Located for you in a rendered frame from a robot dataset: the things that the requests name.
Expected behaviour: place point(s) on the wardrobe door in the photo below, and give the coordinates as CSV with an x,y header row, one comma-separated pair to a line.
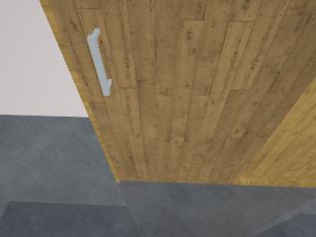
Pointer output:
x,y
290,152
198,86

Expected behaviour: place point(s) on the handle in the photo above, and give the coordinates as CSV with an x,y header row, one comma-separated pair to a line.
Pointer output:
x,y
93,44

